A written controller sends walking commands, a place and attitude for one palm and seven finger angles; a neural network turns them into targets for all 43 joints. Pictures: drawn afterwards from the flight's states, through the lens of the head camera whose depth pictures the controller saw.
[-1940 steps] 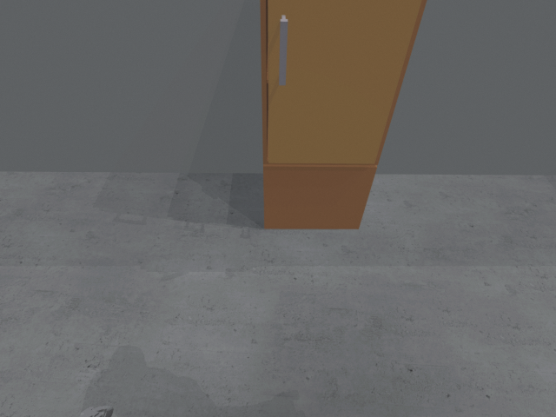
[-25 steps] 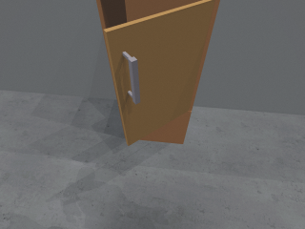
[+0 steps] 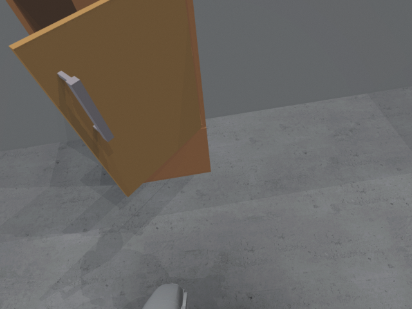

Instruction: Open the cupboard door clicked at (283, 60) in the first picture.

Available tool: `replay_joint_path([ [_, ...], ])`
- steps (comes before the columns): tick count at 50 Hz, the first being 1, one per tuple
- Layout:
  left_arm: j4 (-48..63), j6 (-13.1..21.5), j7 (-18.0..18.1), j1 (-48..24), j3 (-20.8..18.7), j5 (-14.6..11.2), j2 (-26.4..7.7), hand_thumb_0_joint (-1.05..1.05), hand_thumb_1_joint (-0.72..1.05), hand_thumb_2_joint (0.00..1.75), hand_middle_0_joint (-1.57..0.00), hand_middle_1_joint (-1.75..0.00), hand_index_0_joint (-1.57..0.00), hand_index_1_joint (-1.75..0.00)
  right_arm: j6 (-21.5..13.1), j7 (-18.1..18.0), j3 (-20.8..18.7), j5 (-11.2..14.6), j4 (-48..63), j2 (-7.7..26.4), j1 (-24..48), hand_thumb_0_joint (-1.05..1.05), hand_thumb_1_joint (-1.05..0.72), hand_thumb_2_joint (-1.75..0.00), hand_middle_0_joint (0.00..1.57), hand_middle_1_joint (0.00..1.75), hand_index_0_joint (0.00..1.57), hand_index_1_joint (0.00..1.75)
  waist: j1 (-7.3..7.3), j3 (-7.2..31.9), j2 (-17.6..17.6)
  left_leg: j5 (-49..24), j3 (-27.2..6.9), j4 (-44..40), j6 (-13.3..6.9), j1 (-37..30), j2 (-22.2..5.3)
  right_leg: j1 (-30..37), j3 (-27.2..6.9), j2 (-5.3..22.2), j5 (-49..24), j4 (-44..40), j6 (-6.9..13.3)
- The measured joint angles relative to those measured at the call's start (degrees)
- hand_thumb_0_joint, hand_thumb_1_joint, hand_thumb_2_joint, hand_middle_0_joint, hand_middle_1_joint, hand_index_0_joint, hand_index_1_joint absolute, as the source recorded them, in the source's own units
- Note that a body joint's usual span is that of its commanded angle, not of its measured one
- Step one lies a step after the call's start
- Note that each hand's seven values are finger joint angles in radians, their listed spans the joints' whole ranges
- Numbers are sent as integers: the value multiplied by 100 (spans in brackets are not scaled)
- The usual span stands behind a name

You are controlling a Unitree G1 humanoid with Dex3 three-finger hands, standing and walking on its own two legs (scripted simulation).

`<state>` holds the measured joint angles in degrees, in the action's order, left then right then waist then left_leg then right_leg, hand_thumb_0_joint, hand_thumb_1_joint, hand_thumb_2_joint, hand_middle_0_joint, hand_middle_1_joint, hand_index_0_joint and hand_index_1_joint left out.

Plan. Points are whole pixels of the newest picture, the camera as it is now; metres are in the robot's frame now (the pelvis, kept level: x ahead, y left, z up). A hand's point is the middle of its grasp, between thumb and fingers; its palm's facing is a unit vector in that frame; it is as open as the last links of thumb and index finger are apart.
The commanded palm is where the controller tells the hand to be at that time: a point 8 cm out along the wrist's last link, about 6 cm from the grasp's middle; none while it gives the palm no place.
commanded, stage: walk to a spot facing it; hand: left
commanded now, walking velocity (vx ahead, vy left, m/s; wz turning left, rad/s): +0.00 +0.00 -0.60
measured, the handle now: (87, 108) +0.49 +0.31 +0.08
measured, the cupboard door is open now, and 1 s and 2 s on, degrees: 42 42 42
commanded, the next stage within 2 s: none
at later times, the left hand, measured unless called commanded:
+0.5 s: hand out of the picture +0.11 +0.27 -0.19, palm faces -0.18 -0.95 -0.23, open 7.3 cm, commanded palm none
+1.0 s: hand (173, 253) +0.24 +0.12 -0.16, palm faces -0.61 -0.74 -0.27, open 7.3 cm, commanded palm none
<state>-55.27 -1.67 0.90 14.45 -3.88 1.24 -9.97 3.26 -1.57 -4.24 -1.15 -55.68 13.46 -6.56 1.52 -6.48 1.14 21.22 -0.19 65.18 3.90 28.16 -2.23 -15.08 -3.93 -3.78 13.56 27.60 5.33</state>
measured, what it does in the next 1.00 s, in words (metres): steps on the spot, turning right: left foot, then right foot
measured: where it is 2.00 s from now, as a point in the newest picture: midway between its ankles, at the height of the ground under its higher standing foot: outside the picture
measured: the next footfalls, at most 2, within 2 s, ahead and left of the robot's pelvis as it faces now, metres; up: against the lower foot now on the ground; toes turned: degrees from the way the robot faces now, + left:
left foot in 0.46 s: +0.10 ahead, +0.16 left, +0.00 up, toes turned -20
right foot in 0.92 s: -0.01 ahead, -0.06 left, +0.00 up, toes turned -38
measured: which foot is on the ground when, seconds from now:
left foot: up 0.00-0.44, down 0.46-0.92, up 0.94-1.00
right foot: down 0.00-0.44, up 0.46-0.90, down 0.92-1.00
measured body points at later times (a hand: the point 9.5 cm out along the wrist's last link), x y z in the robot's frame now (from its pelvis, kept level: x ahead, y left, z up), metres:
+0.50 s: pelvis +0.03 +0.07 -0.01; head +0.09 +0.08 +0.44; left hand +0.13 +0.32 -0.17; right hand +0.11 -0.21 -0.12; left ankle +0.07 +0.17 -0.75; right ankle -0.01 -0.06 -0.72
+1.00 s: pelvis +0.03 +0.04 -0.02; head +0.06 -0.01 +0.43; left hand +0.28 +0.16 -0.14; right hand -0.14 -0.18 -0.17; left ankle +0.07 +0.18 -0.69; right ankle -0.04 -0.04 -0.74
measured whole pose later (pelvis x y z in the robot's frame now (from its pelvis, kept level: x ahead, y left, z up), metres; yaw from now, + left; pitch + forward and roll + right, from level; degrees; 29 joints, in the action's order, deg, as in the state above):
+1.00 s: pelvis +0.03 +0.04 -0.02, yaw -38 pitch +1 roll +0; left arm -50.0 -1.3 -0.4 6.9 -2.8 1.4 -11.8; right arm 3.0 -1.9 -3.5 -1.0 -55.3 14.8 -16.2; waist -2.2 -6.3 2.3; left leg 29.9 4.7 58.3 4.0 23.0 -6.1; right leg -16.9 1.4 -0.8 19.5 35.2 2.5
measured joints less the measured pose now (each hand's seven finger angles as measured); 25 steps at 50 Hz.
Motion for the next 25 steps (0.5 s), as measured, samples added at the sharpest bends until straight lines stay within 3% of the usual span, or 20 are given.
replay_joint_path([
  [7,55,32,17,166,-10,7,65,1,91,90,-21,-30,-21,-30,14,-57,5,21,134,-17,266,1,-91,-90,20,30,20,30,107,146,-23,-136,-282,-314,83,63,33,177,-425,-227,-238,-404,-3],
  [14,150,16,18,265,-32,53,-19,0,91,90,-21,-30,-21,-30,-3,-38,39,47,299,-112,462,1,-91,-90,20,30,20,30,218,212,-157,60,-324,-872,55,-33,184,192,-872,-398,-267,-421,-74],
  [18,178,-25,27,289,-63,84,-144,0,91,90,-21,-30,-21,-30,-67,-19,77,91,439,-195,503,1,-91,-90,20,30,20,30,250,240,-295,221,-328,-1639,-21,-288,311,134,-1171,-458,-230,-338,-188],
  [21,183,-77,33,276,-99,67,-268,1,91,90,-21,-30,-21,-30,-169,-20,124,126,543,-244,436,1,-91,-90,20,30,20,30,196,293,-385,-180,-351,-2757,-76,-733,370,25,-1355,-518,-108,-127,-327],
  [23,206,-121,15,261,-111,11,-321,1,91,90,-21,-30,-21,-30,-283,-40,161,95,630,-185,282,1,-91,-90,20,30,20,30,96,395,-265,-509,-446,-3545,-298,-1043,232,-251,-1235,-644,414,407,-423],
  [25,201,-165,-38,76,-143,14,-454,1,91,90,-21,-30,-21,-30,-292,-75,208,18,620,-221,170,1,-91,-90,20,30,20,30,122,278,-371,-539,-296,-3433,-455,-1087,244,-678,-735,-434,1270,1539,-608],
])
